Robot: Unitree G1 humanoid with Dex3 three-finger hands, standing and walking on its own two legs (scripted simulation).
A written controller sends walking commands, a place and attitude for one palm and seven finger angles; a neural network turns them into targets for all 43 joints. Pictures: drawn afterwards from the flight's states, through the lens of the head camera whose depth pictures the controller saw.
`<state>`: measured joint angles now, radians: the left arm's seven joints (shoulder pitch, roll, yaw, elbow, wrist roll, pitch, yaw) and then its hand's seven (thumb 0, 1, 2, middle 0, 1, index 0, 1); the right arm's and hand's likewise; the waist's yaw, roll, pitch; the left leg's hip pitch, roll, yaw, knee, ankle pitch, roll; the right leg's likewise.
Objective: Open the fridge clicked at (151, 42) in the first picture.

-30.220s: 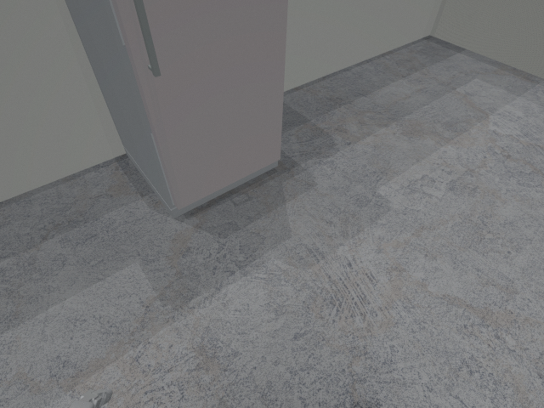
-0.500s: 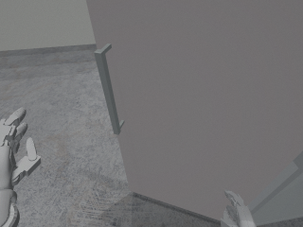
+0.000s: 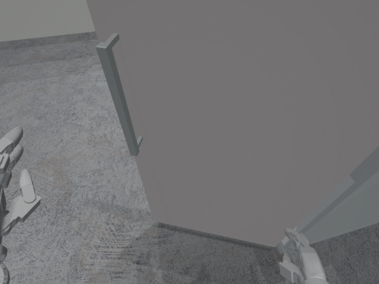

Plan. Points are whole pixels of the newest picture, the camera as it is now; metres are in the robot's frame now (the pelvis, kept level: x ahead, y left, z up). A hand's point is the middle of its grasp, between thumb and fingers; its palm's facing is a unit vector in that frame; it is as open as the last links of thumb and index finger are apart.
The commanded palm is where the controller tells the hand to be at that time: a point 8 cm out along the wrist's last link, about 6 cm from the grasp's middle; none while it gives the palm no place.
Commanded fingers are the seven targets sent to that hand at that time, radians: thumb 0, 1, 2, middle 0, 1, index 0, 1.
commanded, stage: step back with the hand held close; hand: left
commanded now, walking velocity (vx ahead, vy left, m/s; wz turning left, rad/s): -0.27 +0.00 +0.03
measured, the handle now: (126, 105) +0.45 +0.18 +0.13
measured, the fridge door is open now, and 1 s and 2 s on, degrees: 63 63 63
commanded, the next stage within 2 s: stop stepping back and stand still in 0.88 s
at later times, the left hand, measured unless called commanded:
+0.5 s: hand out of the picture +0.11 +0.27 +0.15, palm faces +0.51 -0.76 -0.41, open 7.4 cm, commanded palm +0.04 +0.30 +0.17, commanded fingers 0.00 0.90 0.90 -0.20 -0.30 -0.20 -0.30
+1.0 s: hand out of the picture +0.01 +0.26 +0.18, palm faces +0.51 -0.77 -0.38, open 7.4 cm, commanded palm -0.05 +0.29 +0.17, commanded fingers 0.00 0.90 0.90 -0.20 -0.30 -0.20 -0.30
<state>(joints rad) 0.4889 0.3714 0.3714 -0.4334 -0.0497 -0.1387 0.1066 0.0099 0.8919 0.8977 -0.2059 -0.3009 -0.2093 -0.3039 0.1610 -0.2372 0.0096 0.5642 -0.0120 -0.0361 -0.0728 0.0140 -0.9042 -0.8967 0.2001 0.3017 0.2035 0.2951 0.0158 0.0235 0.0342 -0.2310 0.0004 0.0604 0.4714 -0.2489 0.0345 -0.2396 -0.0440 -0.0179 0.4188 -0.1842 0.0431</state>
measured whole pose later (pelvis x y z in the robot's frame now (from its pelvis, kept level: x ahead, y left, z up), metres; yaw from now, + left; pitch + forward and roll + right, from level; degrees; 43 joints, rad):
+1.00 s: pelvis -0.18 -0.01 -0.01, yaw +2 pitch +1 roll -4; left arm 0.49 0.40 0.46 -0.58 -0.05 -0.25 0.15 0.01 0.89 0.90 -0.21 -0.30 -0.21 -0.30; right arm 0.19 -0.14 0.00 0.63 -0.02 -0.18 -0.03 0.01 -0.90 -0.90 0.20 0.30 0.20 0.30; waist 0.04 -0.01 0.01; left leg -0.44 0.09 0.03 0.50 -0.08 0.02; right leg -0.34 0.06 -0.02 0.89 -0.50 0.03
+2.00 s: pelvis -0.25 -0.02 -0.01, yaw +0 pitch +0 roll -1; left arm 0.51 0.41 0.42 -0.50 -0.03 -0.25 0.15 0.01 0.89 0.90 -0.21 -0.30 -0.21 -0.30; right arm 0.20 -0.16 0.04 0.63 -0.02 -0.16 -0.04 0.01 -0.90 -0.90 0.20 0.30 0.20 0.30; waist -0.01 -0.01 0.01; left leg -0.36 0.05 0.05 0.57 -0.22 0.00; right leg -0.19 0.02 -0.03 0.53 -0.35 -0.01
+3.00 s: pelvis -0.26 +0.01 +0.00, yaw +1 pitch -1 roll -1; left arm 0.22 0.25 0.00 1.13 0.02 0.00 0.01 0.00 0.91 0.90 -0.20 -0.30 -0.20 -0.30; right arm 0.18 -0.23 -0.02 1.11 -0.02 0.01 -0.01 0.01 -0.91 -0.90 0.20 0.30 0.20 0.29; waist 0.00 0.01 0.02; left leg -0.27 -0.01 0.07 0.39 -0.11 0.05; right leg -0.13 -0.03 -0.02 0.40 -0.25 0.02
